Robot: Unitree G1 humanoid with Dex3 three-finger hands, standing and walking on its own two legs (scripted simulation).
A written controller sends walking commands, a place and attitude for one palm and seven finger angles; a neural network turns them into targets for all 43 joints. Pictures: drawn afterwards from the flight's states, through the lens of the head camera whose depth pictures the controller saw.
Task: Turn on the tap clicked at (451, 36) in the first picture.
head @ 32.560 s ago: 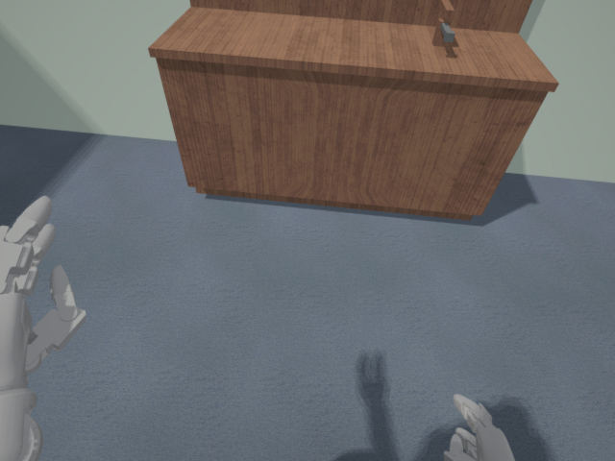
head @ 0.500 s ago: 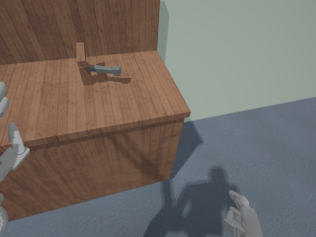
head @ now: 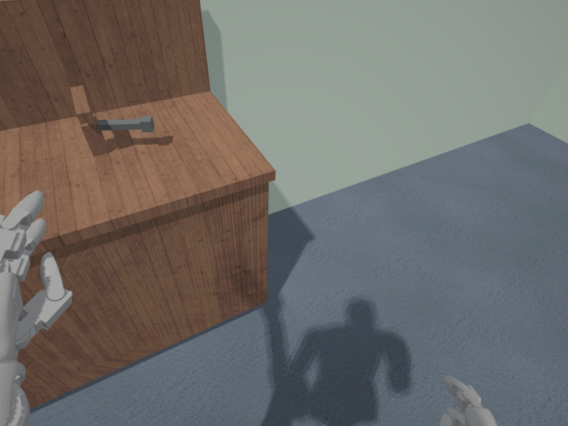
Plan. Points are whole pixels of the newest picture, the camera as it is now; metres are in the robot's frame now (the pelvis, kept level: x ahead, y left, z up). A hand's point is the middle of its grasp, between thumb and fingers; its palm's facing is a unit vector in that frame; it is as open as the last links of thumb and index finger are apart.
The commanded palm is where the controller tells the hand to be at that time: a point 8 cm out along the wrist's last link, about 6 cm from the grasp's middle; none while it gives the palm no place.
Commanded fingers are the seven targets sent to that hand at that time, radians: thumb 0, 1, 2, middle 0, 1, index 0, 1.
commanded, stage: stop stepping back and stand still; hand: left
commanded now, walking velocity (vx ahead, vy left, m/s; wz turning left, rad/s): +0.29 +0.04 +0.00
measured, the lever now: (147, 124) +0.76 +0.34 +0.03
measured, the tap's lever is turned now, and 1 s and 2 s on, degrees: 68 68 68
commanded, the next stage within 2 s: stand and check the lever's angle in 0.48 s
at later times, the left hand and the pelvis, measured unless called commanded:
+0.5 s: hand out of the picture +0.16 +0.27 +0.18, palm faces +0.50 -0.77 -0.39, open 7.4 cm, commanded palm +0.11 +0.30 +0.18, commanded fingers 0.00 0.90 0.90 -0.20 -0.30 -0.20 -0.30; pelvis -0.03 +0.01 +0.00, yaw +3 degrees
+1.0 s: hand (31, 294) +0.21 +0.26 +0.17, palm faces +0.47 -0.79 -0.39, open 7.4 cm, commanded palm +0.16 +0.29 +0.18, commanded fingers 0.00 0.90 0.90 -0.20 -0.30 -0.20 -0.30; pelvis +0.01 +0.00 +0.00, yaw +3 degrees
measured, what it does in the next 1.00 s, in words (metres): steps on the spot: left foot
